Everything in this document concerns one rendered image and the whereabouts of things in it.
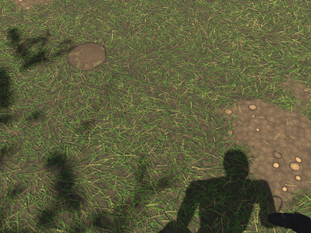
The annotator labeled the right robot hand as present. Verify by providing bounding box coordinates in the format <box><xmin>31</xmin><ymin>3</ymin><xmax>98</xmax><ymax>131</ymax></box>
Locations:
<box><xmin>267</xmin><ymin>212</ymin><xmax>311</xmax><ymax>233</ymax></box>

